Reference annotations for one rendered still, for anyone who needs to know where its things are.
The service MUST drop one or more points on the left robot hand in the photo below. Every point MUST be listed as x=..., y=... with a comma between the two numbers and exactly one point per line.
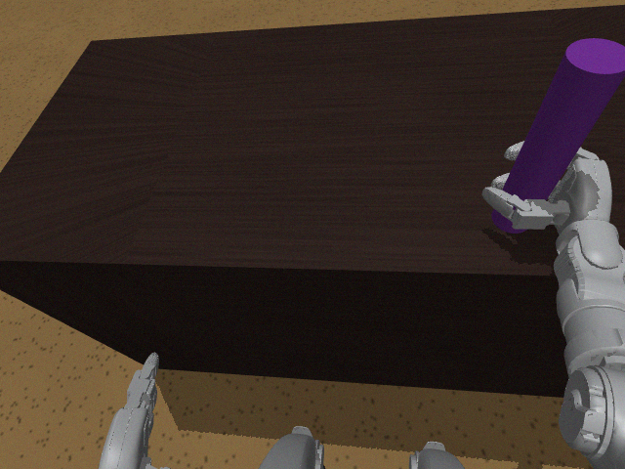
x=126, y=443

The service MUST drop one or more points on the right robot arm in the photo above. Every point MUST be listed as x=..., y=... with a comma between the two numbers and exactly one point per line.
x=590, y=269

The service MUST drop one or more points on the can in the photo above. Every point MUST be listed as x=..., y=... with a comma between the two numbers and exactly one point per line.
x=589, y=74

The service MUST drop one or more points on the right robot hand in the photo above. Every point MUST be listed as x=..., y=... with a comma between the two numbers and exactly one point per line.
x=584, y=193

